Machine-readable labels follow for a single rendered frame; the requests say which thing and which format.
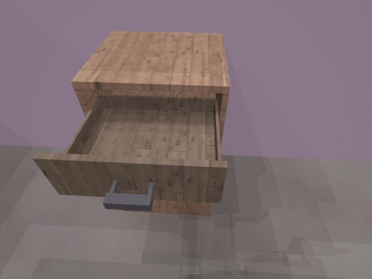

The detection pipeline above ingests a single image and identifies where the handle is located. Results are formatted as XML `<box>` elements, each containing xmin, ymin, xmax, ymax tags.
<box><xmin>103</xmin><ymin>181</ymin><xmax>154</xmax><ymax>212</ymax></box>

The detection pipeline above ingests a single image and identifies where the drawer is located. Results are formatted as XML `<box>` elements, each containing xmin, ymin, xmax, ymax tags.
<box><xmin>33</xmin><ymin>94</ymin><xmax>228</xmax><ymax>203</ymax></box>

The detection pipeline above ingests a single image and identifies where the cabinet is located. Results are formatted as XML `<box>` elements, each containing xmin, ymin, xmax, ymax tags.
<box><xmin>71</xmin><ymin>31</ymin><xmax>230</xmax><ymax>216</ymax></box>

